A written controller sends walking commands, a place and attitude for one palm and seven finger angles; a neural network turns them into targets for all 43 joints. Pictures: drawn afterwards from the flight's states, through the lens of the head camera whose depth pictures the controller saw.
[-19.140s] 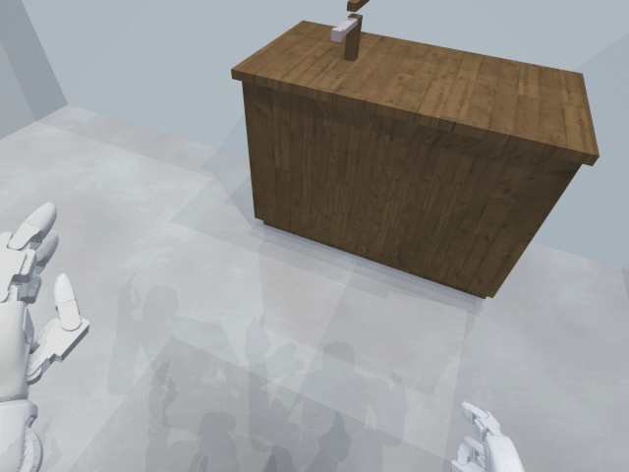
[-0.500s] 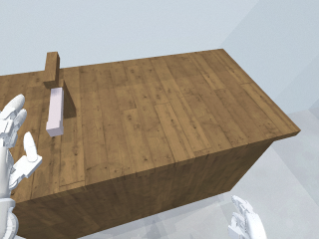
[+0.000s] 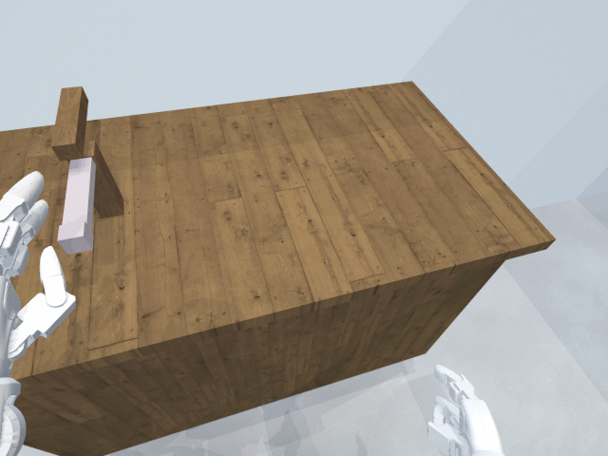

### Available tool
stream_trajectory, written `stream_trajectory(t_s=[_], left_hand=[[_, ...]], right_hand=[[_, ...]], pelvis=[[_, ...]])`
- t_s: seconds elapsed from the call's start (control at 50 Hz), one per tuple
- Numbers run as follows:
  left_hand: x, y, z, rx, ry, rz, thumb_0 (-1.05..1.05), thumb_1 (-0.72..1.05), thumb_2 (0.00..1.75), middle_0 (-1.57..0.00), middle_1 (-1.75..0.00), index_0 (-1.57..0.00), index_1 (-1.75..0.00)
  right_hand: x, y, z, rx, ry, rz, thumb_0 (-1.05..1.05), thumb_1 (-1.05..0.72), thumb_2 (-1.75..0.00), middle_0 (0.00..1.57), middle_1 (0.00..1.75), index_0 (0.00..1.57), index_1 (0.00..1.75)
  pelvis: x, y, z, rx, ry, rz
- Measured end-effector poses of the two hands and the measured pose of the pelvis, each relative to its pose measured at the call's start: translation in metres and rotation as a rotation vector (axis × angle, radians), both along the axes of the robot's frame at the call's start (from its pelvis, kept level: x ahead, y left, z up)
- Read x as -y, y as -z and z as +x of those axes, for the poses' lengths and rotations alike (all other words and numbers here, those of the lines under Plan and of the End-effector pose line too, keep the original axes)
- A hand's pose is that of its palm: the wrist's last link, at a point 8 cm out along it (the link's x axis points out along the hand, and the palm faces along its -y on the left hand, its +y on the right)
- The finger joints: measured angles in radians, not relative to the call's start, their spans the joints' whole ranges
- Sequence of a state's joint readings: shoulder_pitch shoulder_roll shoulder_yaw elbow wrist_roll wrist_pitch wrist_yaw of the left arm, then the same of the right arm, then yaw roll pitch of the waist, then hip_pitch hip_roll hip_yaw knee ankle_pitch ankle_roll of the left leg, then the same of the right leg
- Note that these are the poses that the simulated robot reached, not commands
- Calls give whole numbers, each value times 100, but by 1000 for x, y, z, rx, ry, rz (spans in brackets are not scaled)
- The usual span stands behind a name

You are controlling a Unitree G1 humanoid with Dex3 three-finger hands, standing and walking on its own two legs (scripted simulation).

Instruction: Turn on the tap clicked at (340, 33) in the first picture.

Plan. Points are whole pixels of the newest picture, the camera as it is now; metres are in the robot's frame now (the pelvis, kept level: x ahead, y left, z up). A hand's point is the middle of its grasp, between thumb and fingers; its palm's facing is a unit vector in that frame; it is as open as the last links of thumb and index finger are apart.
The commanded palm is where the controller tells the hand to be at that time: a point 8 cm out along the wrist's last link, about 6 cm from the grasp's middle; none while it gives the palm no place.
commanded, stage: come to a stop and stand still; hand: left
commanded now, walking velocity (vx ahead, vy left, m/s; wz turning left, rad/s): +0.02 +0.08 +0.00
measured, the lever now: (76, 237) +0.33 +0.31 +0.10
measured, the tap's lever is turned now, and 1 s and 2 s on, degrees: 0 0 0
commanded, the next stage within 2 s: look again from close up in 0.86 s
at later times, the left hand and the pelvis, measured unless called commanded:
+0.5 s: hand (42, 286) +0.23 +0.27 +0.16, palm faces +0.35 -0.87 -0.35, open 7.4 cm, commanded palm +0.16 +0.31 +0.17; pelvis +0.00 +0.03 +0.00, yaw -1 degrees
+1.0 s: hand out of the picture +0.21 +0.31 +0.15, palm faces +0.39 -0.86 -0.33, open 7.4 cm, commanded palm +0.15 +0.34 +0.17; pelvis -0.01 +0.06 +0.00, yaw +0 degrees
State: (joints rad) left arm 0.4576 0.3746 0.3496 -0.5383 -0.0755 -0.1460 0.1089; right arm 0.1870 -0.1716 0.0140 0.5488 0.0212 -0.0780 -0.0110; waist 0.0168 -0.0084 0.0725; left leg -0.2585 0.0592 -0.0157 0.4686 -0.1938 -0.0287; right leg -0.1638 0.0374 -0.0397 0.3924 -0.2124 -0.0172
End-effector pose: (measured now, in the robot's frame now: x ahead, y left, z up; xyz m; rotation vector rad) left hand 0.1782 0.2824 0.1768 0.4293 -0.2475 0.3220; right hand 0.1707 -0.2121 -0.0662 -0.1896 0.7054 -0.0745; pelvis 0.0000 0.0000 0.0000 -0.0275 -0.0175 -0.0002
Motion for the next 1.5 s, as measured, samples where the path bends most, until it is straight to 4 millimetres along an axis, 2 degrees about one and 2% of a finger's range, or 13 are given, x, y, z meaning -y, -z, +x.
stream_trajectory(t_s=[0.16,0.28,0.3,0.36,0.4,0.52,0.58,0.72,0.78,0.86,0.98,1.26,1.5], left_hand=[[8,5,-5,-32,-31,-7,2,89,90,-21,-30,-21,-30],[-1,7,-4,-36,-55,-14,2,89,90,-21,-30,-21,-30],[-8,1,0,-28,-51,44,2,89,90,-21,-30,-21,-30],[-42,-16,13,75,-82,130,2,88,89,-21,-30,-21,-30],[-51,-15,17,107,-97,89,2,89,90,-21,-30,-21,-30],[-32,11,11,43,51,-2,2,90,90,-20,-30,-20,-30],[-38,19,4,23,78,-2,2,89,90,-21,-30,-21,-30],[-73,4,-9,123,-30,21,2,89,90,-21,-30,-21,-30],[-74,0,-12,155,-46,2,2,89,90,-21,-30,-21,-30],[-69,5,-10,133,-34,-24,2,89,90,-20,-30,-20,-30],[-66,13,-6,67,-13,-18,2,89,90,-20,-30,-20,-30],[-54,7,-5,43,-16,8,2,89,90,-20,-30,-21,-30],[-41,5,-2,19,-16,9,2,89,90,-21,-30,-21,-30]], right_hand=[[21,7,-4,-12,24,-25,1,-91,-90,20,30,20,30],[24,10,-5,-29,41,-46,1,-91,-90,20,30,20,30],[23,10,-5,-30,29,-62,1,-91,-90,20,30,20,30],[14,8,-7,-41,-15,-81,1,-91,-90,20,30,20,30],[7,5,-7,-21,-20,-66,1,-91,-90,20,30,20,30],[-18,-7,-9,46,-2,-49,1,-91,-90,20,30,20,30],[-32,-10,-10,50,-8,-55,1,-91,-90,20,30,20,30],[-61,-7,-7,39,-78,-47,1,-91,-90,20,30,20,30],[-69,-7,-5,40,-100,-36,1,-91,-90,20,30,21,30],[-74,-8,-2,46,-104,-26,1,-90,-90,20,30,21,30],[-68,-10,-2,51,-75,-29,1,-90,-90,21,30,21,30],[-37,-5,-8,12,-17,-60,1,-91,-90,20,30,20,30],[-30,-3,-2,12,-10,-34,1,-91,-90,20,30,20,30]], pelvis=[[6,2,2,4,-5,-5],[-1,3,5,11,-12,-2],[-2,3,4,11,-13,-3],[-5,3,1,4,-2,5],[-13,2,-1,6,8,11],[-36,2,-2,7,22,15],[-42,3,-4,8,14,14],[-52,3,-9,10,0,3],[-56,3,-9,10,-1,0],[-58,2,-9,9,1,-3],[-57,1,-9,9,2,-4],[-48,-1,-5,8,1,-2],[-36,-2,-2,6,4,7]])
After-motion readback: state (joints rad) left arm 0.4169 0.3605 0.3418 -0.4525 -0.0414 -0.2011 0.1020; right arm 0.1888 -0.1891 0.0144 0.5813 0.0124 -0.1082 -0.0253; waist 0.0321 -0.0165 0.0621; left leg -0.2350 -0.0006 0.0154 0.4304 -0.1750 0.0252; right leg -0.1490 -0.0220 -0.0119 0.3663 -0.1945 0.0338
